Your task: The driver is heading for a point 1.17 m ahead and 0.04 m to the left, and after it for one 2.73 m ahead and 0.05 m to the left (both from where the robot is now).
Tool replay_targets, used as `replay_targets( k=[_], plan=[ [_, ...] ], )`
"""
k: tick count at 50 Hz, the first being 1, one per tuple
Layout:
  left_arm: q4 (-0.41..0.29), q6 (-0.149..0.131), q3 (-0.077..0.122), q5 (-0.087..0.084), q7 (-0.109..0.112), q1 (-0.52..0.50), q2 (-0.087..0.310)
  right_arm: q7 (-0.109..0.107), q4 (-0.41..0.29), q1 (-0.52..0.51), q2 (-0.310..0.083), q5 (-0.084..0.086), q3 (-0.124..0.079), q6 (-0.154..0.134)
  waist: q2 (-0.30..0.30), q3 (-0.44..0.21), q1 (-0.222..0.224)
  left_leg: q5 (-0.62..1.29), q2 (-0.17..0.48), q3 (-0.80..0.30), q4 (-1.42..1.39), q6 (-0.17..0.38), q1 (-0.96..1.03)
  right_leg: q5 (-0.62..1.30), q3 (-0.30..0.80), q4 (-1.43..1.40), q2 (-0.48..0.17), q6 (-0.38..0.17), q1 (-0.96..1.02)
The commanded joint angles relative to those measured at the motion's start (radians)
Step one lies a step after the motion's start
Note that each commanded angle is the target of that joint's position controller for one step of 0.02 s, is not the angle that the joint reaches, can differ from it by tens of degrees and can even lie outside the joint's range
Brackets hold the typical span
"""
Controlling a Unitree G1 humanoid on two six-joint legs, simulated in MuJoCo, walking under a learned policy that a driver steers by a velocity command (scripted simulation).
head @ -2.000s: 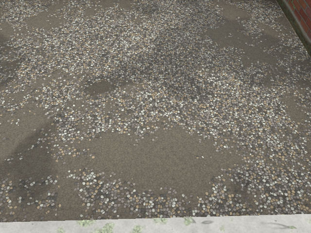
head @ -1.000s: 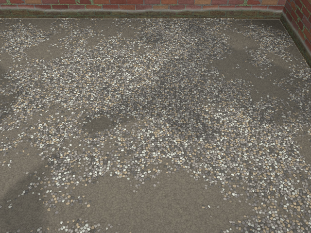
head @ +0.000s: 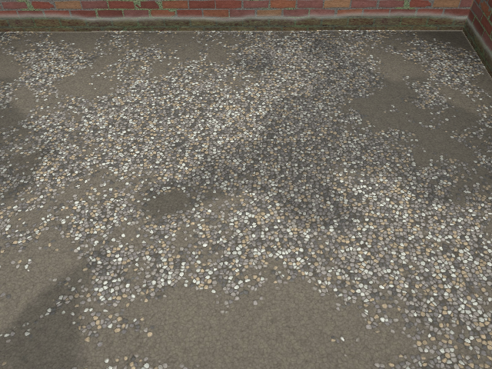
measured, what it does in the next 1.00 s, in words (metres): stands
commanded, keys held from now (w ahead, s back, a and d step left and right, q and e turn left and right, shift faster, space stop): no key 0.72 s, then w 0.28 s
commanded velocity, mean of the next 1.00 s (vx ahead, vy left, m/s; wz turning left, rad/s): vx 0.08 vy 0.00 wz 0.00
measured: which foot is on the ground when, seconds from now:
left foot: down 0.00-1.00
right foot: down 0.00-1.00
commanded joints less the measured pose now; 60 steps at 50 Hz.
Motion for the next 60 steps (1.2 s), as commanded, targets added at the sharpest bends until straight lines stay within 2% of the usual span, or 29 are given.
replay_targets(
  k=[1,3,5,6,9,10,11,12,13,14,15,18,36,37,38,42,43,44,45,48,49,50,51,52,55,56,57,58,60],
  plan=[
    [-0.066,-0.019,0.028,-0.006,0.007,-0.066,0.097,0.002,-0.063,-0.059,-0.078,0.003,-0.024,-0.022,-0.004,-0.045,-0.013,0.174,0.102,-0.115,-0.043,0.013,0.040,0.240,0.154,-0.080,-0.143,0.023,-0.031],
    [-0.058,-0.009,0.030,-0.006,0.015,-0.047,0.094,-0.020,-0.043,-0.026,-0.085,0.011,-0.029,-0.026,-0.006,-0.057,-0.004,0.231,0.110,-0.117,-0.027,0.017,0.053,0.315,0.154,-0.083,-0.150,0.011,-0.024],
    [-0.053,-0.007,0.032,-0.008,0.019,-0.044,0.096,-0.027,-0.040,-0.024,-0.085,0.012,-0.030,-0.029,-0.006,-0.071,-0.002,0.246,0.112,-0.114,-0.020,0.018,0.048,0.350,0.153,-0.077,-0.151,0.009,-0.007],
    [-0.054,-0.009,0.032,0.006,0.005,-0.037,0.085,-0.022,-0.055,-0.035,-0.083,0.008,-0.030,-0.022,-0.012,-0.065,0.009,0.330,0.134,-0.129,-0.036,0.022,0.019,0.409,0.141,-0.088,-0.160,0.001,0.021],
    [-0.044,-0.008,0.036,0.004,-0.005,-0.022,0.091,-0.017,-0.054,-0.023,-0.093,0.006,-0.035,-0.013,-0.004,-0.089,0.010,0.333,0.130,-0.122,-0.033,0.022,0.031,0.436,0.138,-0.081,-0.162,-0.002,0.044],
    [-0.020,0.001,0.040,0.027,-0.013,0.092,0.156,-0.015,-0.058,0.034,-0.129,-0.040,-0.020,-0.014,0.021,-0.078,0.012,0.284,0.112,-0.139,-0.042,0.074,0.047,0.501,0.192,-0.108,-0.167,-0.045,0.059],
    [-0.015,0.006,0.044,0.022,-0.016,0.082,0.163,-0.011,-0.053,0.045,-0.124,-0.039,-0.022,-0.017,0.009,-0.053,-0.001,0.267,0.116,-0.136,-0.051,0.079,0.019,0.526,0.186,-0.109,-0.173,-0.056,0.075],
    [-0.047,0.010,0.048,0.008,-0.013,0.043,0.192,-0.003,-0.076,0.023,-0.161,-0.022,-0.025,-0.023,-0.001,-0.046,0.001,0.356,0.123,-0.140,-0.037,0.071,0.003,0.667,0.202,-0.094,-0.190,-0.043,0.080],
    [-0.049,0.013,0.047,0.011,-0.008,0.043,0.187,-0.001,-0.077,0.034,-0.159,-0.020,-0.022,-0.026,-0.015,-0.090,-0.001,0.365,0.127,-0.137,-0.027,0.066,0.007,0.697,0.198,-0.082,-0.191,-0.039,0.114],
    [-0.038,0.017,0.034,0.034,-0.006,0.065,0.138,-0.003,-0.060,0.064,-0.123,-0.033,-0.010,-0.025,-0.023,-0.111,0.004,0.250,0.121,-0.133,-0.040,0.072,0.002,0.536,0.177,-0.092,-0.166,-0.053,0.135],
    [-0.042,0.020,0.032,0.034,-0.009,0.070,0.131,-0.002,-0.065,0.056,-0.127,-0.030,-0.008,-0.023,-0.015,-0.073,0.009,0.207,0.118,-0.133,-0.052,0.072,-0.016,0.461,0.179,-0.108,-0.158,-0.057,0.105],
    [-0.046,0.021,0.036,0.030,-0.010,0.084,0.154,-0.001,-0.076,0.049,-0.149,-0.027,-0.009,-0.025,0.002,-0.021,0.005,0.166,0.117,-0.131,-0.064,0.068,-0.035,0.380,0.184,-0.126,-0.152,-0.059,0.054],
    [-0.076,0.013,0.031,0.037,0.010,0.171,0.180,-0.011,-0.073,0.086,-0.180,-0.026,0.004,-0.032,0.005,-0.023,0.003,0.244,0.115,-0.132,-0.064,0.078,0.002,0.325,0.182,-0.105,-0.134,-0.036,-0.002],
    [-0.076,0.013,0.028,0.041,0.010,0.179,0.175,-0.012,-0.068,0.095,-0.175,-0.029,0.008,-0.031,0.004,-0.039,0.003,0.204,0.114,-0.133,-0.073,0.080,0.013,0.276,0.180,-0.111,-0.132,-0.036,0.003],
    [-0.085,0.002,0.030,0.012,0.005,0.038,0.115,-0.016,-0.065,0.033,-0.120,0.012,0.002,-0.022,-0.026,-0.057,-0.002,0.270,0.138,-0.122,-0.052,0.032,0.014,0.280,0.140,-0.089,-0.143,0.004,-0.005],
    [-0.087,-0.005,0.031,0.008,0.010,0.039,0.112,-0.030,-0.078,0.012,-0.132,0.008,-0.011,-0.007,0.011,-0.072,0.010,0.245,0.100,-0.103,0.022,0.043,0.027,0.186,0.109,-0.019,-0.106,0.008,-0.060],
    [-0.061,0.000,0.031,0.000,0.024,0.081,0.122,-0.034,-0.045,0.070,-0.129,0.005,-0.013,-0.010,0.016,-0.102,-0.001,0.045,0.073,-0.086,0.017,0.049,0.054,0.028,0.125,-0.033,-0.102,0.005,-0.067],
    [-0.099,0.002,0.030,0.008,0.016,-0.002,0.108,-0.031,-0.086,-0.008,-0.124,0.005,-0.014,-0.003,0.008,0.019,0.006,0.203,0.083,-0.097,0.046,0.049,-0.028,0.154,0.098,0.014,-0.095,0.002,-0.121],
    [-0.101,0.000,0.030,0.014,0.015,0.009,0.106,-0.030,-0.088,0.001,-0.129,0.003,-0.017,-0.001,0.006,-0.030,0.008,0.220,0.087,-0.103,0.062,0.055,-0.015,0.161,0.093,0.038,-0.097,0.001,-0.109],
    [-0.114,-0.002,0.030,0.017,0.019,-0.004,0.098,-0.030,-0.104,-0.006,-0.127,0.001,-0.024,0.000,0.008,-0.039,0.008,0.279,0.088,-0.110,0.108,0.063,-0.017,0.195,0.079,0.096,-0.093,0.002,-0.128],
    [-0.091,0.000,0.030,0.006,0.033,0.045,0.104,-0.035,-0.079,0.041,-0.120,-0.001,-0.023,-0.006,0.023,-0.088,0.001,0.092,0.060,-0.092,0.104,0.062,0.015,0.055,0.101,0.070,-0.094,0.000,-0.108],
    [-0.129,0.001,0.029,0.014,0.025,-0.048,0.098,-0.032,-0.120,-0.036,-0.117,0.001,-0.023,0.000,0.005,0.028,0.002,0.272,0.075,-0.106,0.126,0.057,-0.060,0.207,0.076,0.116,-0.092,0.002,-0.161],
    [-0.133,-0.001,0.030,0.020,0.024,-0.041,0.091,-0.032,-0.122,-0.027,-0.123,-0.001,-0.027,0.002,0.004,-0.025,0.005,0.307,0.082,-0.115,0.139,0.061,-0.041,0.225,0.072,0.136,-0.094,0.003,-0.141],
    [-0.120,0.004,0.039,0.015,0.025,-0.012,0.115,-0.029,-0.121,-0.013,-0.148,0.005,-0.038,0.005,0.012,-0.072,0.006,0.418,0.093,-0.105,0.132,0.069,-0.012,0.297,0.073,0.141,-0.102,0.005,-0.104],
    [-0.122,0.007,0.040,0.015,0.028,-0.038,0.101,-0.028,-0.130,-0.037,-0.132,0.006,-0.040,0.007,0.005,-0.083,0.007,0.501,0.089,-0.095,0.157,0.065,0.006,0.345,0.060,0.159,-0.097,0.017,-0.090],
    [-0.137,0.003,0.030,0.019,0.026,-0.078,0.065,-0.030,-0.140,-0.066,-0.100,0.000,-0.030,0.007,-0.004,-0.052,0.008,0.426,0.076,-0.104,0.180,0.056,-0.018,0.304,0.054,0.172,-0.089,0.018,-0.120],
    [-0.116,-0.009,0.022,0.003,0.033,-0.046,0.060,-0.030,-0.144,-0.069,-0.059,-0.003,-0.021,0.004,-0.016,-0.091,-0.010,0.148,0.050,-0.084,0.155,0.034,-0.027,0.160,0.101,0.127,-0.091,0.022,-0.086],
    [-0.125,-0.010,0.023,0.000,0.032,-0.067,0.065,-0.031,-0.144,-0.072,-0.056,-0.010,-0.017,0.002,-0.024,-0.032,-0.021,0.069,0.040,-0.076,0.137,0.024,-0.079,0.124,0.116,0.113,-0.096,0.012,-0.094],
    [-0.138,-0.011,0.026,0.002,0.029,-0.084,0.075,-0.030,-0.139,-0.070,-0.077,-0.011,-0.020,-0.004,-0.023,-0.006,-0.023,0.040,0.038,-0.080,0.128,0.019,-0.110,0.125,0.124,0.115,-0.102,0.003,-0.085]
  ],
)
Keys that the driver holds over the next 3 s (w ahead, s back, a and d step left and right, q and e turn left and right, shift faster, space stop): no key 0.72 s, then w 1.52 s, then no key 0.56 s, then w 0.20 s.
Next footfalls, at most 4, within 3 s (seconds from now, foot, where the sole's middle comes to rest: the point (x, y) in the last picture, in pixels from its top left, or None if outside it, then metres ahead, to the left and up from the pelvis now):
none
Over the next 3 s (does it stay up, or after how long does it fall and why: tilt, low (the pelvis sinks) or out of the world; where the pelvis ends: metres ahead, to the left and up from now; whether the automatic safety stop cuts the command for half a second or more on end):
stays up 0.00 0.01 0.00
